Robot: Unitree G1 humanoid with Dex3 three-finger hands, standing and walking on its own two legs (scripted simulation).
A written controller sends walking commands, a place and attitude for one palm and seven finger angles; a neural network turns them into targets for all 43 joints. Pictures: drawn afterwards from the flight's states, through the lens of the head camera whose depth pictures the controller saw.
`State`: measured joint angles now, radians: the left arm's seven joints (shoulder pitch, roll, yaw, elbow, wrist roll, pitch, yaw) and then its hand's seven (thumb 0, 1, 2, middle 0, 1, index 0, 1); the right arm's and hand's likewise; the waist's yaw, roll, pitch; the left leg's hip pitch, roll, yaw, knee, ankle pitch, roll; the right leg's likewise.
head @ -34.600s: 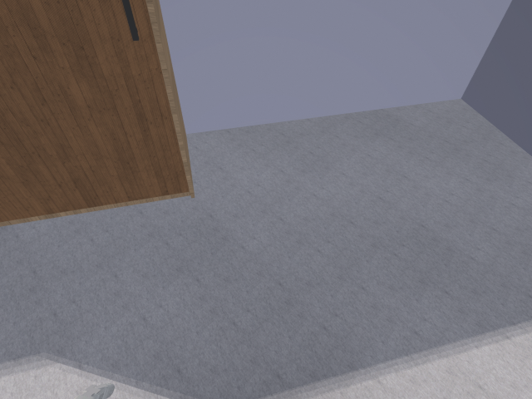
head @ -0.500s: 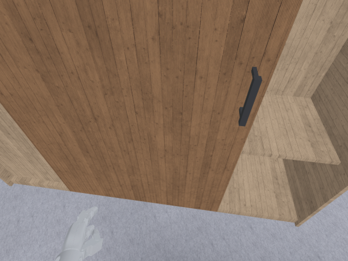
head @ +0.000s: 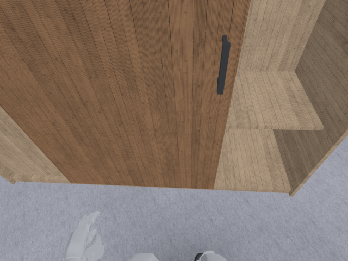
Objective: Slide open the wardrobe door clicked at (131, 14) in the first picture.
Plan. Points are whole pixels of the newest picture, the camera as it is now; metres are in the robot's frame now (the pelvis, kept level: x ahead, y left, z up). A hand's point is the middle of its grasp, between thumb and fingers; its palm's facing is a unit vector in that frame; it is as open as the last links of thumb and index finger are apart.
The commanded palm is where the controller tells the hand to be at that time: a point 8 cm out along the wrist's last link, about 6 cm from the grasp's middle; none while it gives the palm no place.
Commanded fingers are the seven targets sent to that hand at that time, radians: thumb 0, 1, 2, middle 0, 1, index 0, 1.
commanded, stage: step back with the hand held close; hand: right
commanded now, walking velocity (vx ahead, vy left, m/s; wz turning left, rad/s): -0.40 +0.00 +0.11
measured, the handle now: (222, 66) +0.59 -0.11 +0.14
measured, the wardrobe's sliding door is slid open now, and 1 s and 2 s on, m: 0.45 0.45 0.45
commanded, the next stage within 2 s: stop stepping back and stand still in 0.12 s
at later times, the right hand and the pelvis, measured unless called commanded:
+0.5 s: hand out of the picture +0.17 -0.26 +0.17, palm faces +0.27 +0.88 -0.39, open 7.4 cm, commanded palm +0.09 -0.30 +0.19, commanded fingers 0.00 -0.90 -0.90 0.20 0.30 0.20 0.30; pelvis -0.08 -0.02 +0.02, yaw +7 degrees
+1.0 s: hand out of the picture +0.16 -0.27 +0.17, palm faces +0.34 +0.84 -0.42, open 7.4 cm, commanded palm +0.09 -0.32 +0.19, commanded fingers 0.00 -0.90 -0.90 0.20 0.30 0.20 0.30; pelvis -0.07 -0.03 +0.00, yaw +6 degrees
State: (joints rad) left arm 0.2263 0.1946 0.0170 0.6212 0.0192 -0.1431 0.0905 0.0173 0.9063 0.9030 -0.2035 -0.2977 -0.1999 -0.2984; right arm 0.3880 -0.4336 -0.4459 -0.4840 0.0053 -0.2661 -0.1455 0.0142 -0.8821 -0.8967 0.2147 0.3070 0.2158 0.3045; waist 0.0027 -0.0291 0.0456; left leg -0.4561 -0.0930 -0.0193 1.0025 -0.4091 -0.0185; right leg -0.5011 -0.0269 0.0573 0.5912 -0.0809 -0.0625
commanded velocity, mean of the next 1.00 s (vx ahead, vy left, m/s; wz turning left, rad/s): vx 0.02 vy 0.03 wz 0.03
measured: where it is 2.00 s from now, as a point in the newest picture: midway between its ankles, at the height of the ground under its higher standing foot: outside the picture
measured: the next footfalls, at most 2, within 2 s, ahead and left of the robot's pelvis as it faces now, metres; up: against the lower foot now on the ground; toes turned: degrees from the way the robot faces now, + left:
left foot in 0.16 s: -0.09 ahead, +0.13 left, +0.00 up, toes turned +3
right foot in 0.34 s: +0.03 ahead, -0.09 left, +0.00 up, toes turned +4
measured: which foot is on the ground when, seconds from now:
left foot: up 0.00-0.14, down 0.16-0.36, up 0.38-0.62, down 0.64-1.00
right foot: down 0.00-0.16, up 0.18-0.32, down 0.34-0.64, up 0.66-0.84, down 0.86-1.00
